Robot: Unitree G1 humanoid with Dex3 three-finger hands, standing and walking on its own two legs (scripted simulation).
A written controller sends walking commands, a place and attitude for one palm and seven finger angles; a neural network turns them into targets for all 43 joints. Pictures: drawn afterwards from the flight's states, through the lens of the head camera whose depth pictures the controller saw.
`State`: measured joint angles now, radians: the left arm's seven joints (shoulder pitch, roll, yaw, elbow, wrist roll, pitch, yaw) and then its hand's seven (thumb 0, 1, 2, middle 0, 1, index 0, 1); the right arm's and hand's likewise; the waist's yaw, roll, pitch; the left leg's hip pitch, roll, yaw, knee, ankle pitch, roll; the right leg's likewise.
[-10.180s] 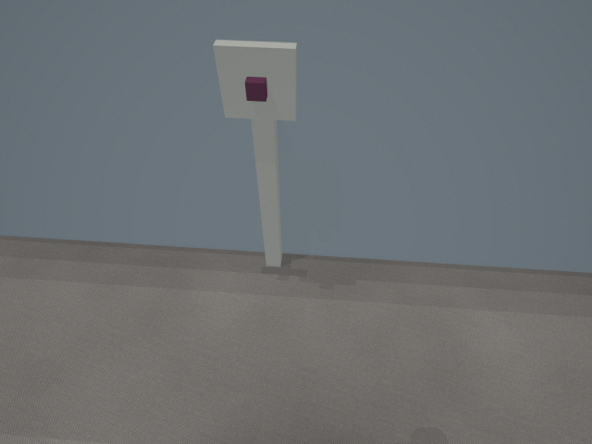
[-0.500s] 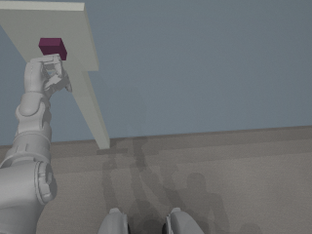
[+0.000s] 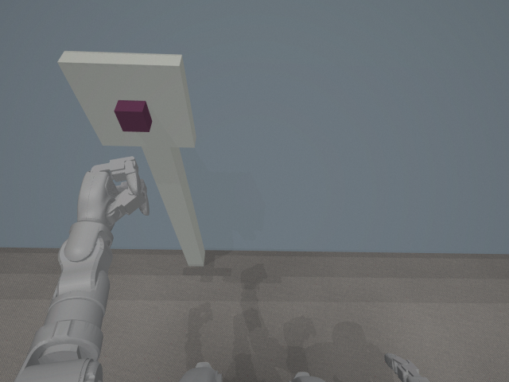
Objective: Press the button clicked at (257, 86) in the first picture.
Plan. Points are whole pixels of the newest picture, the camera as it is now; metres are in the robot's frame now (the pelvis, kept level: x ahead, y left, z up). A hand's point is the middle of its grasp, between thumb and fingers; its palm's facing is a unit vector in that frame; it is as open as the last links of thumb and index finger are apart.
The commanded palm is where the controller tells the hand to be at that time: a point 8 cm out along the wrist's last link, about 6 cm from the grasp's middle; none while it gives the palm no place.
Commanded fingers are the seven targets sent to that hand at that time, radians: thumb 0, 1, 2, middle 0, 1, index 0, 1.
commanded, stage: pull the fist back off the button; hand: left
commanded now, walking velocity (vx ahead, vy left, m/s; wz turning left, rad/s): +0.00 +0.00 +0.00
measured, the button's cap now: (134, 115) +0.53 +0.21 +0.10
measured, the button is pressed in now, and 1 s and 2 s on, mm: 0 0 0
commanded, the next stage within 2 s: draw the hand back to the body in 0.06 s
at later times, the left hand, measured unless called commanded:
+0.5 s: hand (112, 213) +0.33 +0.20 +0.10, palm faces +0.03 -1.00 -0.03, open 3.1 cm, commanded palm +0.29 +0.25 +0.12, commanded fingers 0.00 0.90 0.90 -1.30 -1.50 -1.30 -1.50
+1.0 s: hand (37, 260) +0.24 +0.23 +0.16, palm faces +0.32 -0.90 -0.29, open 3.1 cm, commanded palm +0.19 +0.27 +0.18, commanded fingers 0.00 0.90 0.90 -1.30 -1.50 -1.30 -1.50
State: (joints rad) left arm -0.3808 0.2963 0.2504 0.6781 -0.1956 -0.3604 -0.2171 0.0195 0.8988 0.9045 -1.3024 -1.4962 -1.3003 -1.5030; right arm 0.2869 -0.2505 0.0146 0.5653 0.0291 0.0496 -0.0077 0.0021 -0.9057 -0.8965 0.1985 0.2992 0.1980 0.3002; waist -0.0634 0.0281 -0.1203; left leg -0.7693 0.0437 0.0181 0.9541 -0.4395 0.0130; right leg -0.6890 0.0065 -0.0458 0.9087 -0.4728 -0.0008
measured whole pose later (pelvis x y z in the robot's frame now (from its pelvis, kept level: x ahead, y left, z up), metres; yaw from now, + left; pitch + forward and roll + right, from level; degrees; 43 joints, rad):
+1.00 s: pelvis +0.01 +0.00 +0.05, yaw +1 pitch -2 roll +0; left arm 0.29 0.30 0.17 -0.18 -0.07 -0.04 0.09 0.02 0.89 0.90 -1.30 -1.50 -1.30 -1.50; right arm 0.17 -0.23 0.06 0.58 0.02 -0.06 -0.09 0.01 -0.90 -0.90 0.20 0.30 0.20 0.30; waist 0.05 0.04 -0.01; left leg -0.20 0.01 0.03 0.49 -0.26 0.02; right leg -0.13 -0.02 -0.04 0.46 -0.30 0.01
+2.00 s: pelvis -0.01 +0.01 +0.06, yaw +0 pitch +0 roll -1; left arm 0.59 0.34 0.32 -0.50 -0.05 -0.14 0.10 0.02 0.89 0.90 -1.31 -1.50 -1.31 -1.50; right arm 0.18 -0.24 0.01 0.56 -0.01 0.00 -0.07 0.01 -0.90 -0.90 0.20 0.30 0.20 0.30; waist 0.01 0.06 0.01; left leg -0.24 0.02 0.04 0.44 -0.20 0.02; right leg -0.16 -0.01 -0.03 0.38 -0.22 0.01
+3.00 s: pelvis -0.14 +0.03 +0.04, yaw +2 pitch +2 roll -6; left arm 0.60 0.44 0.43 -0.65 -0.04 -0.28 0.15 0.02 0.89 0.90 -1.31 -1.50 -1.31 -1.50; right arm 0.21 -0.16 -0.01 0.62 -0.03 -0.12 -0.04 0.01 -0.90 -0.90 0.20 0.30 0.20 0.30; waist -0.01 0.02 0.00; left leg -0.53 0.05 -0.01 0.49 0.00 0.06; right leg -0.33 0.10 -0.02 0.87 -0.52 -0.01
